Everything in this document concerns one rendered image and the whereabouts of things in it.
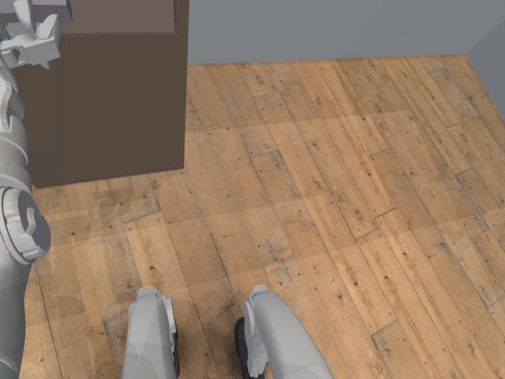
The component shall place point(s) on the right robot foot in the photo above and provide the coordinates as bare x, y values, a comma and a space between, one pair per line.
242, 350

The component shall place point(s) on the drawer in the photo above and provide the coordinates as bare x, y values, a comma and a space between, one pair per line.
119, 16

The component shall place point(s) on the left robot thigh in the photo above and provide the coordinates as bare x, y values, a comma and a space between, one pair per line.
148, 352

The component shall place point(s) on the cabinet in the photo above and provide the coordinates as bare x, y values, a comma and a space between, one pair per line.
113, 105

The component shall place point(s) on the handle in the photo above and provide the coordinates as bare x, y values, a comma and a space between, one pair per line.
43, 9

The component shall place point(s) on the robot left upper arm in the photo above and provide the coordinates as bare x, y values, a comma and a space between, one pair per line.
24, 236

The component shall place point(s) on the left robot forearm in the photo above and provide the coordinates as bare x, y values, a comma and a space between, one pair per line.
13, 135

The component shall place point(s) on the left robot hand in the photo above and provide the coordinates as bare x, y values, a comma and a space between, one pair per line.
37, 42

